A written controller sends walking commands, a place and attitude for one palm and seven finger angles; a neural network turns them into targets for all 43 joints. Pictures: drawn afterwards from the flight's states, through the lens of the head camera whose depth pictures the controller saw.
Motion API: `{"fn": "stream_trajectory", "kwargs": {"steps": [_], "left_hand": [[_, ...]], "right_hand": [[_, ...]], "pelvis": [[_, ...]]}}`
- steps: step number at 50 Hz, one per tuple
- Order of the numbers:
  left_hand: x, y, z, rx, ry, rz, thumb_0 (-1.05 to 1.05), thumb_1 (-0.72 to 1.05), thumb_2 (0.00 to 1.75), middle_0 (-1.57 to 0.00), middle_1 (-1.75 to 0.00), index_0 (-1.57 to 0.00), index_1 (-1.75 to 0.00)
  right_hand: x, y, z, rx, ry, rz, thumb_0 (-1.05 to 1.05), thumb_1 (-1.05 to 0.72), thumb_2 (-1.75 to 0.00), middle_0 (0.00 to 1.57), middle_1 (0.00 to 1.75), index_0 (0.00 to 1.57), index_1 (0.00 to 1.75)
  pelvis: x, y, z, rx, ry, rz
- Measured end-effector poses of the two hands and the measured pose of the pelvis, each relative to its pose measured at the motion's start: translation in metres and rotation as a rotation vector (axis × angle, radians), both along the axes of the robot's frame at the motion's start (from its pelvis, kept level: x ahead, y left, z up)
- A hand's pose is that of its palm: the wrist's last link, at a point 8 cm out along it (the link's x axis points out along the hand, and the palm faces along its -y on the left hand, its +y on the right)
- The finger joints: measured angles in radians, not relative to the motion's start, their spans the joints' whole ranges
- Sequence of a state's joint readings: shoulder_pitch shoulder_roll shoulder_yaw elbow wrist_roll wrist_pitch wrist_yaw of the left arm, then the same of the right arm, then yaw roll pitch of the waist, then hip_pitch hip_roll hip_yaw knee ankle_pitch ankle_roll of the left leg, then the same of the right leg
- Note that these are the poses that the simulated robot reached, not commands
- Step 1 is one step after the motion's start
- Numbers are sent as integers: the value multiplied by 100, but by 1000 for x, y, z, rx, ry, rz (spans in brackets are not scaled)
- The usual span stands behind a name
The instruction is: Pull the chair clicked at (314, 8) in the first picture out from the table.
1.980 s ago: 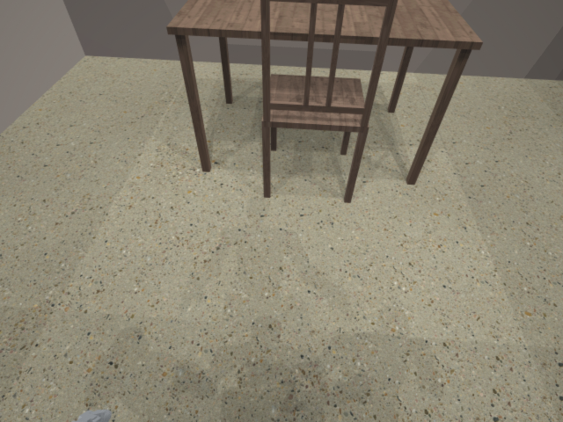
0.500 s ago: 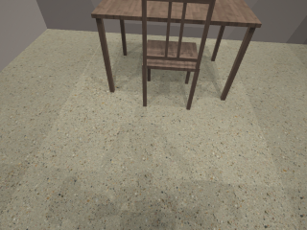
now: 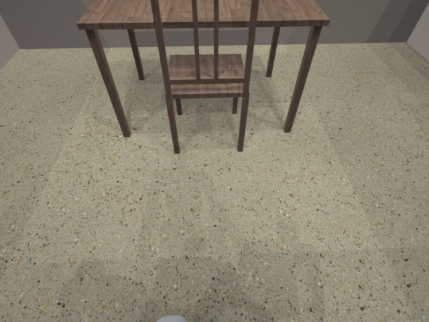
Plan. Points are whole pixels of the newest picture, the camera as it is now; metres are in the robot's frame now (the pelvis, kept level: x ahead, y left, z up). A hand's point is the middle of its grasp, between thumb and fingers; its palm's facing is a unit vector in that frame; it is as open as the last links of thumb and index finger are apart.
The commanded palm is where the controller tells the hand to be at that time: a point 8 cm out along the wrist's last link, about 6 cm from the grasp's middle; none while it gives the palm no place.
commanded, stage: walk to a spot facing it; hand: left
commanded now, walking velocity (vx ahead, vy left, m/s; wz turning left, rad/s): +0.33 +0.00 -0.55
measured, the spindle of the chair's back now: (196, 42) +1.20 +0.20 -0.05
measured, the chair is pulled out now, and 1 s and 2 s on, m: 0.00 0.00 0.00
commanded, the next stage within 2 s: turn to face it in 1.54 s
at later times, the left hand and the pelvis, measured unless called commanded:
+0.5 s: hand (122, 249) +0.30 +0.27 -0.16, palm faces -0.22 -0.95 -0.21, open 7.3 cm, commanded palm none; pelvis +0.18 +0.07 +0.01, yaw -18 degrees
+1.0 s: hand (221, 175) +0.55 +0.04 -0.16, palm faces -0.60 -0.78 -0.18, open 7.3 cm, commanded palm none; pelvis +0.35 -0.04 +0.00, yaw -35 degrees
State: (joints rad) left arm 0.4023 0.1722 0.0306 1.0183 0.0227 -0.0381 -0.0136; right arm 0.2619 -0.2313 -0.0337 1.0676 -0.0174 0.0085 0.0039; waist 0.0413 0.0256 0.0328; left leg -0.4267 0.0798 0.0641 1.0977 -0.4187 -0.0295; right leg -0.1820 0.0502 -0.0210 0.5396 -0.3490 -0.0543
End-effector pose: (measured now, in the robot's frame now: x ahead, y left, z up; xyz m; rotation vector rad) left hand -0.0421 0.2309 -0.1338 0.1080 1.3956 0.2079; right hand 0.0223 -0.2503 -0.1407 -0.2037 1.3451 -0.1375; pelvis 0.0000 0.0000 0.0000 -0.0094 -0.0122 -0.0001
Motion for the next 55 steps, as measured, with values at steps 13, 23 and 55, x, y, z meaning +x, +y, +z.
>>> {"fn": "stream_trajectory", "kwargs": {"steps": [13,23,55], "left_hand": [[75,40,-7,-43,144,-71,0,91,90,-20,-30,-21,-30],[294,93,-8,1,-91,-289,1,91,90,-20,-30,-20,-30],[632,-124,6,-30,-190,-761,-1,94,90,-20,-30,-21,-30]], "right_hand": [[182,51,30,2,-320,-33,0,-91,-90,20,30,20,30],[170,81,33,-51,-265,-234,0,-91,-90,20,30,21,30],[266,-21,14,-37,-165,-695,0,-91,-90,20,30,20,30]], "pelvis": [[96,43,0,-7,26,-129],[168,72,5,-10,-4,-285],[389,-49,5,3,22,-642]]}}
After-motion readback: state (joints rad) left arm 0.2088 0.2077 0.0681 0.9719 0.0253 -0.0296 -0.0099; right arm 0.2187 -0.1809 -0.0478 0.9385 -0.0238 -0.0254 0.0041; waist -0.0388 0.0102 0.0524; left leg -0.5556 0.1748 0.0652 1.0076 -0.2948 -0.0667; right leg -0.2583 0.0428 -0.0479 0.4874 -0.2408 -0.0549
